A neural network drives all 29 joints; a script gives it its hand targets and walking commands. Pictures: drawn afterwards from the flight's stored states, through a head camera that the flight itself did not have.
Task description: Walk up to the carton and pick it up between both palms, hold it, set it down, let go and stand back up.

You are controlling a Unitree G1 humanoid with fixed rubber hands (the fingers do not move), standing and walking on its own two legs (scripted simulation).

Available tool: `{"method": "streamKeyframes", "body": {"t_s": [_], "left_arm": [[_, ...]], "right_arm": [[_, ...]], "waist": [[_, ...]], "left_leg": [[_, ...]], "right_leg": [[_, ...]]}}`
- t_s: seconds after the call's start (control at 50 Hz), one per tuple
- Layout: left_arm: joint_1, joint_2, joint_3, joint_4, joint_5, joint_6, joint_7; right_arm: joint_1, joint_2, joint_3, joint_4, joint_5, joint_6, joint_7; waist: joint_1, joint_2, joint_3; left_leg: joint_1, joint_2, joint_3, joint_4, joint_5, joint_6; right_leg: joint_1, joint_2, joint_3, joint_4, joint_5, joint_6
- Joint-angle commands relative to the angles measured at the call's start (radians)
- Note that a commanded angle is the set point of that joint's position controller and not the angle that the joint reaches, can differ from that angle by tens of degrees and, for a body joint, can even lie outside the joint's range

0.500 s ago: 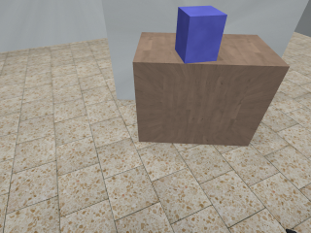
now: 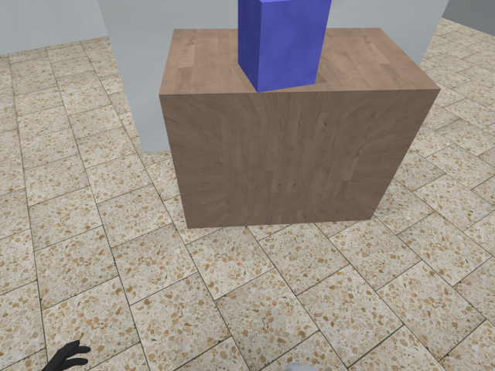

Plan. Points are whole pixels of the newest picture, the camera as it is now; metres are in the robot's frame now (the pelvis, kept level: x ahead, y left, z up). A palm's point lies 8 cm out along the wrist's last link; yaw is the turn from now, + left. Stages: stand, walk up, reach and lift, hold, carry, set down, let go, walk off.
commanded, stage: walk up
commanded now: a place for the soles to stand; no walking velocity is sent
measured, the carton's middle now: (278, 34) +1.04 -0.17 +0.11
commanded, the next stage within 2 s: none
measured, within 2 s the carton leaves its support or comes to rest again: neither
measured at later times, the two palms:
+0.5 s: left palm (53, 353) +0.23 +0.32 -0.08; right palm (443, 308) +0.23 -0.33 -0.03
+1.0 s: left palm (112, 280) +0.34 +0.24 -0.06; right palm (441, 236) +0.37 -0.41 -0.04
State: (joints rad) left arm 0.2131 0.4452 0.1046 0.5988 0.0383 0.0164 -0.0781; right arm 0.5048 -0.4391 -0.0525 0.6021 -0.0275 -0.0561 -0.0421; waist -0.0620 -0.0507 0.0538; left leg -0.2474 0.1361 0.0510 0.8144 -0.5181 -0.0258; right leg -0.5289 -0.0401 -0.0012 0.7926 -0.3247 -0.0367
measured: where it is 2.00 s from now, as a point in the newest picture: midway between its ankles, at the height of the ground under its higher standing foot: (280, 313)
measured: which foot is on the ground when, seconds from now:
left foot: down 0.00-0.00, up 0.02-0.32, down 0.34-0.72, up 0.74-1.00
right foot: down 0.00-0.36, up 0.38-0.70, down 0.72-1.00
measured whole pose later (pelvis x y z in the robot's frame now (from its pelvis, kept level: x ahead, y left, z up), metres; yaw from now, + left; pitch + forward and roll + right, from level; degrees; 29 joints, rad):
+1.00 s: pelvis +0.26 -0.08 +0.01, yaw +0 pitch -6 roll +0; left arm 0.36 0.43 0.10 0.60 0.04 0.02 -0.03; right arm 0.34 -0.46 -0.07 0.60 -0.02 -0.02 -0.02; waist 0.03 -0.02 0.08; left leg -0.40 0.08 -0.01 1.08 -0.51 -0.02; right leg -0.31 -0.01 -0.05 0.77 -0.37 -0.03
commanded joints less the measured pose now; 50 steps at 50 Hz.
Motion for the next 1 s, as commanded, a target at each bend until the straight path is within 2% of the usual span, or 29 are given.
{"method": "streamKeyframes", "body": {"t_s": [0.0, 0.02, 0.04, 0.08, 0.1, 0.12, 0.18, 0.24, 0.26, 0.3, 0.32, 0.34, 0.36, 0.38, 0.4, 0.44, 0.46, 0.54, 0.56, 0.64, 0.66, 0.68, 0.7, 0.72, 0.74, 0.76, 0.8, 0.82, 0.98], "left_arm": [[0.274, 0.311, 0.111, -0.084, 0.002, -0.023, 0.050], [0.245, 0.293, 0.110, -0.100, -0.016, -0.016, 0.054], [0.196, 0.287, 0.106, -0.104, -0.021, -0.018, 0.062], [0.141, 0.262, 0.072, -0.088, -0.033, -0.022, 0.062], [0.147, 0.256, 0.069, -0.087, -0.029, -0.029, 0.058], [0.140, 0.243, 0.067, -0.094, -0.024, -0.033, 0.056], [0.160, 0.248, 0.071, -0.091, -0.021, -0.040, 0.055], [0.156, 0.270, 0.072, -0.109, -0.015, -0.033, 0.046], [0.143, 0.263, 0.067, -0.105, -0.010, -0.035, 0.040], [0.061, 0.232, 0.059, -0.110, -0.019, -0.026, 0.030], [0.041, 0.174, 0.037, -0.115, -0.017, -0.027, 0.026], [0.061, 0.082, 0.013, -0.120, -0.017, -0.033, 0.018], [0.051, 0.110, 0.034, -0.165, -0.016, -0.030, 0.028], [-0.021, 0.187, 0.062, -0.194, -0.001, -0.011, 0.040], [0.011, 0.196, 0.061, -0.185, -0.005, -0.003, 0.034], [0.083, 0.179, 0.059, -0.139, 0.003, -0.011, 0.027], [0.112, 0.181, 0.056, -0.119, 0.009, -0.015, 0.024], [-0.008, 0.116, 0.035, -0.140, 0.005, -0.002, 0.022], [-0.024, 0.116, 0.031, -0.156, 0.008, -0.002, 0.015], [0.003, 0.135, 0.041, -0.136, -0.004, -0.002, 0.005], [0.067, 0.129, 0.047, -0.114, -0.006, -0.003, 0.007], [0.149, 0.166, 0.068, -0.084, -0.005, -0.012, 0.010], [0.242, 0.228, 0.086, -0.052, 0.002, -0.023, 0.029], [0.236, 0.313, 0.115, -0.080, 0.014, -0.023, 0.043], [0.263, 0.327, 0.118, -0.093, -0.004, -0.016, 0.052], [0.243, 0.313, 0.115, -0.090, -0.015, -0.014, 0.058], [0.158, 0.264, 0.087, -0.085, -0.027, -0.018, 0.065], [0.140, 0.251, 0.077, -0.086, -0.031, -0.020, 0.063], [0.190, 0.256, 0.073, -0.100, -0.014, -0.032, 0.048]], "right_arm": [[-0.037, -0.108, -0.028, -0.146, 0.024, -0.007, 0.012], [-0.153, -0.206, -0.062, -0.178, 0.021, 0.001, 0.007], [-0.142, -0.237, -0.076, -0.163, 0.033, 0.009, 0.008], [-0.089, -0.234, -0.070, -0.100, 0.020, 0.014, 0.018], [-0.088, -0.239, -0.075, -0.087, 0.022, 0.016, 0.018], [-0.109, -0.227, -0.074, -0.090, 0.014, 0.012, 0.024], [-0.176, -0.229, -0.083, -0.121, 0.016, 0.002, 0.031], [-0.192, -0.225, -0.075, -0.127, 0.025, -0.004, 0.032], [-0.182, -0.226, -0.080, -0.117, 0.021, -0.008, 0.034], [-0.062, -0.196, -0.084, -0.058, 0.030, -0.021, 0.025], [0.021, -0.229, -0.101, -0.024, 0.029, -0.028, 0.011], [0.099, -0.311, -0.131, -0.011, -0.001, -0.028, -0.004], [0.098, -0.376, -0.126, -0.035, -0.002, -0.022, -0.013], [0.037, -0.348, -0.114, -0.050, -0.007, -0.017, -0.017], [-0.004, -0.336, -0.107, -0.060, -0.001, -0.021, -0.023], [-0.034, -0.309, -0.096, -0.082, -0.001, -0.035, -0.021], [-0.013, -0.319, -0.098, -0.085, -0.002, -0.037, -0.021], [0.041, -0.297, -0.088, -0.094, -0.009, -0.023, -0.020], [0.036, -0.315, -0.094, -0.092, -0.009, -0.021, -0.025], [-0.084, -0.335, -0.102, -0.107, -0.008, -0.006, -0.024], [-0.107, -0.318, -0.095, -0.097, -0.007, 0.000, -0.023], [-0.079, -0.268, -0.082, -0.085, -0.012, 0.005, -0.015], [-0.042, -0.208, -0.060, -0.084, -0.006, 0.007, -0.007], [-0.045, -0.091, -0.026, -0.134, 0.017, -0.002, 0.005], [-0.146, -0.199, -0.057, -0.165, 0.024, 0.003, -0.007], [-0.197, -0.234, -0.078, -0.170, 0.025, 0.014, -0.011], [-0.124, -0.242, -0.076, -0.116, 0.021, 0.022, -0.002], [-0.100, -0.234, -0.076, -0.089, 0.024, 0.019, 0.005], [-0.191, -0.215, -0.074, -0.118, 0.020, 0.008, 0.021]], "waist": [[0.180, -0.239, -0.206], [0.195, -0.080, -0.090], [0.163, -0.048, -0.007], [0.095, -0.034, 0.115], [0.104, -0.053, 0.113], [0.101, -0.083, 0.105], [0.110, -0.024, 0.147], [0.121, -0.086, 0.141], [0.104, -0.071, 0.140], [0.015, -0.049, 0.073], [-0.031, 0.028, 0.002], [-0.078, 0.274, -0.112], [-0.072, 0.342, -0.082], [-0.062, 0.159, 0.036], [-0.018, 0.110, 0.078], [0.012, 0.182, 0.049], [0.009, 0.187, -0.010], [-0.018, 0.228, -0.017], [-0.030, 0.246, -0.019], [0.039, 0.279, 0.013], [0.099, 0.257, -0.013], [0.126, 0.188, -0.055], [0.175, -0.044, -0.191], [0.172, -0.275, -0.189], [0.220, -0.137, -0.129], [0.203, -0.079, -0.013], [0.115, -0.014, 0.108], [0.108, -0.065, 0.106], [0.127, -0.050, 0.107]], "left_leg": [[-0.501, -0.098, -0.073, 0.492, -0.105, 0.067], [-0.553, -0.090, -0.136, 0.538, -0.052, 0.065], [-0.581, -0.064, -0.137, 0.546, 0.013, 0.058], [-0.503, -0.014, -0.093, 0.447, 0.041, 0.041], [-0.446, -0.014, -0.080, 0.374, 0.055, 0.042], [-0.410, -0.017, -0.066, 0.344, 0.043, 0.046], [-0.397, -0.007, -0.058, 0.240, 0.067, 0.051], [-0.365, -0.036, -0.032, 0.093, 0.017, 0.059], [-0.282, -0.042, -0.033, 0.039, 0.043, 0.065], [0.086, -0.108, 0.028, -0.174, 0.201, 0.086], [0.293, -0.116, -0.027, -0.233, 0.213, 0.098], [0.437, 0.059, -0.302, -0.297, 0.017, 0.153], [0.355, 0.314, -0.780, -0.525, -0.145, 0.238], [0.214, 0.360, -0.806, -0.551, -0.295, 0.309], [0.216, 0.320, -0.663, -0.508, -0.242, 0.290], [0.237, 0.228, -0.477, -0.424, 0.157, 0.221], [0.243, 0.222, -0.431, -0.371, 0.335, 0.230], [0.293, 0.188, -0.369, -0.315, 0.542, 0.270], [0.263, 0.215, -0.379, -0.328, 0.505, 0.282], [-0.003, 0.168, -0.232, -0.301, 0.301, 0.209], [-0.112, 0.170, -0.200, -0.250, 0.270, 0.198], [-0.165, 0.126, -0.157, -0.076, 0.272, 0.163], [-0.241, 0.037, -0.082, 0.251, 0.291, 0.117], [-0.498, -0.092, -0.076, 0.442, -0.079, 0.056], [-0.548, -0.128, -0.154, 0.508, -0.090, 0.054], [-0.601, -0.095, -0.167, 0.542, -0.033, 0.045], [-0.539, -0.035, -0.123, 0.469, 0.053, 0.046], [-0.463, -0.022, -0.099, 0.421, 0.081, 0.048], [-0.338, -0.057, -0.054, 0.077, 0.018, 0.058]], "right_leg": [[0.601, -0.286, 0.689, -0.447, -0.440, -0.076], [0.480, -0.302, 0.835, -0.592, -0.684, -0.140], [0.456, -0.297, 0.781, -0.590, -0.648, -0.144], [0.318, -0.223, 0.530, -0.516, -0.415, -0.148], [0.290, -0.204, 0.510, -0.520, -0.366, -0.135], [0.269, -0.199, 0.477, -0.520, -0.311, -0.178], [0.229, -0.218, 0.450, -0.516, -0.271, -0.199], [0.259, -0.226, 0.467, -0.509, -0.290, -0.216], [0.196, -0.228, 0.453, -0.478, -0.240, -0.212], [-0.002, -0.142, 0.264, -0.292, -0.203, -0.149], [-0.113, -0.078, 0.183, -0.118, -0.188, -0.103], [-0.229, 0.023, 0.047, 0.215, -0.139, -0.043], [-0.341, 0.110, 0.066, 0.388, -0.267, 0.000], [-0.376, 0.043, 0.170, 0.459, -0.272, 0.007], [-0.368, 0.026, 0.159, 0.474, -0.188, 0.008], [-0.313, -0.003, 0.122, 0.409, -0.117, 0.014], [-0.264, -0.009, 0.103, 0.402, -0.124, 0.024], [-0.319, -0.027, 0.030, 0.276, -0.143, 0.035], [-0.301, -0.040, 0.022, 0.235, -0.105, 0.036], [0.039, -0.017, -0.061, -0.010, -0.035, 0.010], [0.221, 0.019, -0.112, -0.060, 0.009, -0.011], [0.383, 0.023, -0.029, -0.126, 0.009, -0.015], [0.553, -0.009, 0.116, -0.227, -0.148, -0.045], [0.609, -0.252, 0.514, -0.353, -0.295, -0.073], [0.521, -0.322, 0.769, -0.536, -0.496, -0.111], [0.467, -0.322, 0.743, -0.578, -0.559, -0.125], [0.357, -0.242, 0.527, -0.495, -0.321, -0.106], [0.294, -0.211, 0.464, -0.498, -0.264, -0.098], [0.306, -0.248, 0.447, -0.487, -0.122, -0.199]]}}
